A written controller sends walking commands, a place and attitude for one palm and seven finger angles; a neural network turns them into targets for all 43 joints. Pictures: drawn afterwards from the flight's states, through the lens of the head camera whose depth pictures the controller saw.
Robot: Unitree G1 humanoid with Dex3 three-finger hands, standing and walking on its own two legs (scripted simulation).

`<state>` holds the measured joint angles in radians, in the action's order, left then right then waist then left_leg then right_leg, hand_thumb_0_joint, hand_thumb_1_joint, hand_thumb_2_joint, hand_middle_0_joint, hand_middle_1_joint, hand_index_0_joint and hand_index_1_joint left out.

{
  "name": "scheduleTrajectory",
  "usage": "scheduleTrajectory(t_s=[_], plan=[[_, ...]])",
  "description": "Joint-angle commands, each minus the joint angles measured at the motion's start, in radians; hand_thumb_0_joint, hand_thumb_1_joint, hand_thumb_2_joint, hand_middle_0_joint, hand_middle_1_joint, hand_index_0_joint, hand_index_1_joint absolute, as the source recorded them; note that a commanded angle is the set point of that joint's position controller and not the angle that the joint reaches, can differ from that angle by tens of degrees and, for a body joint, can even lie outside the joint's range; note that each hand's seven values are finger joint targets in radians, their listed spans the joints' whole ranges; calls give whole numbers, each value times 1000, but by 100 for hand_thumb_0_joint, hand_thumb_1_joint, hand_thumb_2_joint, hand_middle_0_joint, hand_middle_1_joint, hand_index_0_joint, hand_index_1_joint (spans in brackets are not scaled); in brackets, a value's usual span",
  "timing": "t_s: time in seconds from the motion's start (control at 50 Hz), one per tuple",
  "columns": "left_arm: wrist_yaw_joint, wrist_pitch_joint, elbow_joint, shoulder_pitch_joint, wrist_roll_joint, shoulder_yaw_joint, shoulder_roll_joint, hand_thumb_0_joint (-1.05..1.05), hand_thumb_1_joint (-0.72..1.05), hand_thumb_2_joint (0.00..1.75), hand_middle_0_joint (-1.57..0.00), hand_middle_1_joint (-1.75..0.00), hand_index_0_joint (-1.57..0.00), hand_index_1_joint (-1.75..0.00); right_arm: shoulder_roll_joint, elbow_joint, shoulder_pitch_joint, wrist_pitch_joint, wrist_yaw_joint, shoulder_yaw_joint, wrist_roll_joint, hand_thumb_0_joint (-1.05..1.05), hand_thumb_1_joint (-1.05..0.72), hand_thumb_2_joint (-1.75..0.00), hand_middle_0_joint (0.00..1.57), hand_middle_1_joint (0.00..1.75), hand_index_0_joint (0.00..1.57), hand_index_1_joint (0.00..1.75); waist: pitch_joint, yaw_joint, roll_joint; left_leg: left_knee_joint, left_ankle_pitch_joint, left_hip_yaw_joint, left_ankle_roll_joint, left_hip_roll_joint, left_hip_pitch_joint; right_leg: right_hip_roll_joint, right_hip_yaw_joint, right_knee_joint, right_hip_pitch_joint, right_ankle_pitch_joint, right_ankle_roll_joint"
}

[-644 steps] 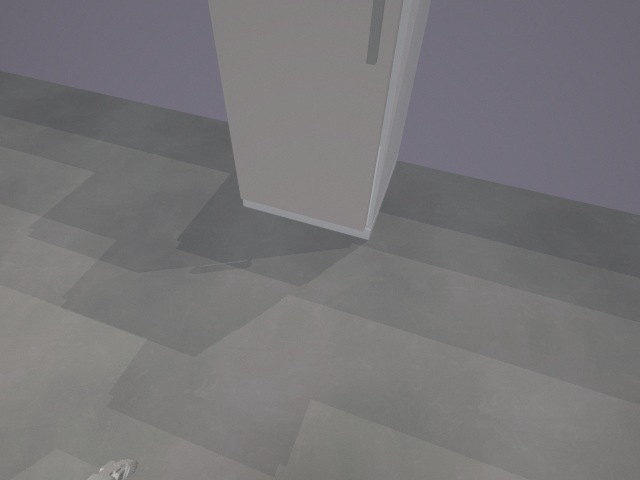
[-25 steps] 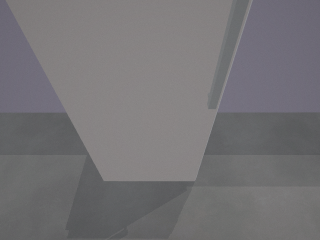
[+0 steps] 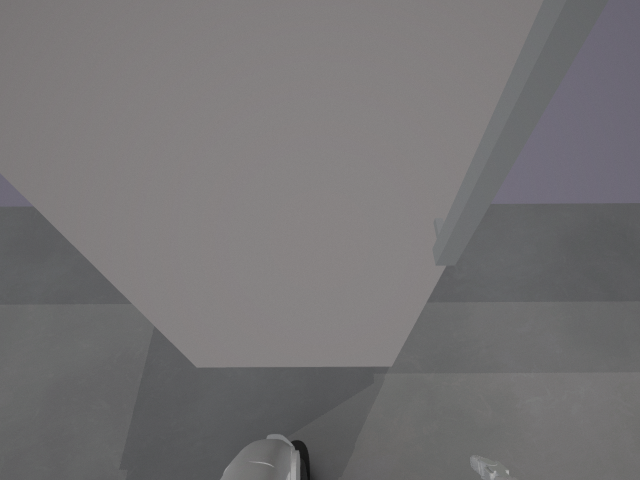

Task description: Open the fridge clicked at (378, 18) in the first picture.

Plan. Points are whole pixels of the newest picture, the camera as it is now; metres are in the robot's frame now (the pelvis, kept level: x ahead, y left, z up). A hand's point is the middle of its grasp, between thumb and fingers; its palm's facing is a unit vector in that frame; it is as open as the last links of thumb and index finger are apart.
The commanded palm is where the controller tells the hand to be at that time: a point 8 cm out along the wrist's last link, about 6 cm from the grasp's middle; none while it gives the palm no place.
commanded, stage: come to a stop and stand still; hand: right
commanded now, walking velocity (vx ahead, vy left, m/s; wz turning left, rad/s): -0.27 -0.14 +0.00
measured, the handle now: (502, 111) +0.40 -0.12 +0.25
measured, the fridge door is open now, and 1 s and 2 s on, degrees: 0 0 0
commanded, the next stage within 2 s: look again from close up in 1.22 s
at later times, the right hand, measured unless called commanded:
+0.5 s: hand out of the picture +0.02 -0.25 -0.16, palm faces +0.06 +0.96 -0.29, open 7.4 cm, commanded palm none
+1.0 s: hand out of the picture -0.03 -0.26 -0.15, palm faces -0.01 +0.97 -0.23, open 7.3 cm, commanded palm none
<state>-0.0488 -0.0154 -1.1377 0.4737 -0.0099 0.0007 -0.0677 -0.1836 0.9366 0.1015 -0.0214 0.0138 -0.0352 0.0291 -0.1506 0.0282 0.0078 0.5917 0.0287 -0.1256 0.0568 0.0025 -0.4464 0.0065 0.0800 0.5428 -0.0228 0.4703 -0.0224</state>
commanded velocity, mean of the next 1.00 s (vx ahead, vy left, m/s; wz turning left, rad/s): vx -0.05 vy -0.02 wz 0.00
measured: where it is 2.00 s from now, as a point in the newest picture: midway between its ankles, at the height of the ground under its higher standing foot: outside the picture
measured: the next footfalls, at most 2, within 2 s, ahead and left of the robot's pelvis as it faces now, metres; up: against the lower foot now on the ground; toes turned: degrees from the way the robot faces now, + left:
right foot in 0.42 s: +0.01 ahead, -0.14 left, +0.00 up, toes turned -3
left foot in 0.62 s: +0.05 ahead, +0.03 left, +0.00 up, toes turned -2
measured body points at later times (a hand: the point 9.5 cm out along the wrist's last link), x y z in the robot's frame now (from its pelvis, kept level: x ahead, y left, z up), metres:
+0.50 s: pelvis -0.03 -0.05 +0.00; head -0.06 -0.03 +0.45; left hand +0.09 +0.19 -0.13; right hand +0.02 -0.30 -0.13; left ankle +0.07 +0.07 -0.70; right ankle -0.03 -0.14 -0.72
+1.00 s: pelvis -0.07 -0.08 +0.01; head -0.07 -0.05 +0.46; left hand -0.12 +0.15 -0.15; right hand -0.03 -0.31 -0.13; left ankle +0.01 +0.03 -0.72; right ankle -0.03 -0.14 -0.72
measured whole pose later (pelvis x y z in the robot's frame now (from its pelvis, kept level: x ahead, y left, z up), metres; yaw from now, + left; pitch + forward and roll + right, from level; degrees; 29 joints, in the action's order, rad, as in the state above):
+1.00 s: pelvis -0.07 -0.08 +0.01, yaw +2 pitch -2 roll -1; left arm -0.02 0.03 -1.03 0.39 -0.02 0.02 -0.20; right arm -0.14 0.99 0.28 0.02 0.02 -0.02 0.03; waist -0.03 0.02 -0.04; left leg 0.55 0.25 0.03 0.03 0.01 -0.35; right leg -0.07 0.12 0.46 0.25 0.19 -0.09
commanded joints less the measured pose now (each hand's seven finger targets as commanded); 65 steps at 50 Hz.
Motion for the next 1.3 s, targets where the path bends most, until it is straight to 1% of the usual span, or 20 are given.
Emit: scheduleTrajectory(t_s=[0.0,0.04,0.1,0.3,0.32,0.36,0.38,0.4,0.42,0.5,0.56,0.6,0.62,0.68,0.72,0.76,0.82,0.92,1.06,1.28], plan=[[-6,-8,78,91,27,66,-148,0,90,90,-20,-30,-20,-30,-193,37,357,-14,35,-51,-1,0,-90,-90,20,30,20,30,423,-110,220,-74,-1179,414,247,-472,575,-90,-108,722,341,212,7],[2,20,83,29,20,66,-111,0,90,90,-20,-30,-20,-30,-154,1,215,-4,42,-44,-4,0,-90,-90,20,30,20,30,299,-69,223,-151,-793,382,242,-434,362,-28,-162,795,367,148,17],[10,54,93,-56,6,65,-116,0,90,90,-20,-30,-20,-30,-124,-27,114,12,52,-39,-10,0,-90,-90,20,30,20,30,226,-30,22,-183,-568,271,189,-358,216,-9,-139,766,414,67,42],[36,56,179,-176,-3,63,-139,0,90,90,-20,-30,-20,-30,-177,-64,116,36,29,-55,14,0,-90,-90,20,30,20,30,244,-47,190,-274,90,287,145,-281,151,-13,-39,331,345,-6,61],[35,31,252,-125,10,94,-254,0,90,90,-20,-30,-20,-30,-230,-99,99,32,66,-57,11,0,-90,-90,20,30,20,30,528,20,-66,-175,-286,416,128,-346,437,-34,-4,204,309,73,84],[29,23,297,-195,2,82,-197,0,90,90,-20,-30,-20,-30,-186,-101,121,52,55,-37,-5,0,-90,-90,20,30,20,30,428,11,-200,-47,165,240,53,-216,175,-21,1,-144,144,-161,47],[24,21,303,-185,-5,79,-238,0,90,90,-20,-30,-20,-30,-136,-89,113,59,45,-16,-13,0,-90,-90,20,30,20,30,318,22,-296,43,339,113,-19,-108,53,98,-121,-238,148,-189,13],[21,27,363,-241,-18,86,-285,0,90,90,-20,-30,-20,-30,-90,-95,132,73,34,-11,-17,0,-90,-90,20,30,20,30,204,-11,-403,194,465,46,-64,-5,-63,245,-297,-267,253,-232,-68],[18,41,391,-294,-25,86,-306,0,90,90,-20,-30,-20,-30,-93,-96,128,82,31,-23,-17,0,-90,-90,20,30,20,30,78,-23,-243,300,453,101,-48,-1,-35,301,-299,-280,438,-206,-146],[40,38,397,-384,-25,61,-267,0,90,90,-20,-30,-20,-30,-73,-66,212,74,16,-16,-2,0,-90,-90,20,30,20,30,-67,-88,-93,369,317,128,-49,4,83,200,-212,-293,679,30,-128],[32,32,375,-296,-19,54,-256,0,90,90,-20,-30,-20,-30,-81,-55,277,46,13,-14,-1,0,-90,-90,20,30,20,30,-48,-82,31,-8,313,166,-31,-6,159,153,-221,-195,591,116,-83],[28,35,365,-212,-5,44,-209,0,90,90,-20,-30,-20,-30,-127,-74,251,23,17,-11,2,0,-90,-90,20,30,20,30,17,-26,156,-231,510,449,57,-148,43,25,-134,-31,445,18,-28],[31,38,350,-176,-5,45,-206,0,90,90,-20,-30,-20,-30,-151,-82,225,20,14,-12,-2,0,-90,-90,20,30,20,30,76,8,129,-305,628,508,97,-210,-55,-14,-94,24,291,-44,-9],[35,37,292,-87,-6,50,-194,0,90,90,-20,-30,-20,-30,-149,-102,129,13,25,-21,-4,0,-90,-90,20,30,20,30,165,40,244,-347,689,454,92,-184,-122,-18,-92,76,148,-104,-10],[36,32,266,-52,-8,45,-189,0,90,90,-20,-30,-20,-30,-137,-96,122,15,25,-19,-6,0,-90,-90,20,30,20,30,162,45,196,-318,662,387,69,-158,-133,-10,-90,10,109,-117,-16],[36,21,246,-48,-16,38,-188,0,90,90,-20,-30,-20,-30,-121,-74,143,21,20,-14,-10,0,-90,-90,20,30,20,30,122,32,39,-230,599,315,30,-93,-108,28,-146,-131,164,-57,-33],[29,2,250,-157,-18,36,-223,0,90,90,-20,-30,-20,-30,-88,-33,226,24,14,-10,-12,0,-90,-90,20,30,20,30,78,-49,-140,-63,325,198,0,-13,136,139,-279,-347,416,95,-62],[22,4,216,-177,-10,31,-229,0,90,90,-20,-30,-20,-30,-58,21,264,34,9,-6,-6,0,-90,-90,20,30,20,30,80,-70,-78,-45,306,194,-6,-14,217,139,-250,-355,467,119,-66],[23,4,163,-111,-12,26,-207,0,90,90,-20,-30,-20,-30,-60,44,227,16,13,3,-10,0,-90,-90,20,30,20,30,60,-26,28,-213,436,312,22,-67,143,86,-203,-284,378,47,-39],[23,-7,134,-106,-7,18,-198,0,90,90,-20,-30,-20,-30,-50,72,237,5,14,18,-10,0,-90,-90,20,30,20,30,48,-13,15,-242,399,302,9,-59,110,92,-200,-300,325,19,-36]])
